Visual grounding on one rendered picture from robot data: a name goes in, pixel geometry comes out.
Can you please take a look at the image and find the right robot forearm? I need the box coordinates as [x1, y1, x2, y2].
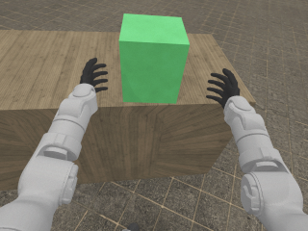
[223, 95, 303, 210]

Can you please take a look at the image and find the robot right upper arm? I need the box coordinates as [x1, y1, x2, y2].
[241, 171, 308, 231]

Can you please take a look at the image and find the left robot forearm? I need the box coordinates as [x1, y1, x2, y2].
[17, 83, 98, 196]

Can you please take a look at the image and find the carton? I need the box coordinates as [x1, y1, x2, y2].
[118, 13, 190, 104]

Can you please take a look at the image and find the pedestal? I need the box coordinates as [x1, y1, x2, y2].
[0, 30, 256, 191]

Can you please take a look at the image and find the left robot hand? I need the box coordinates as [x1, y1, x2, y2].
[80, 57, 108, 93]

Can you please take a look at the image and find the robot left upper arm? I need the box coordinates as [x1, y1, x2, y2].
[0, 155, 79, 231]

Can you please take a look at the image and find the right robot hand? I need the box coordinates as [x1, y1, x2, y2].
[206, 68, 241, 109]

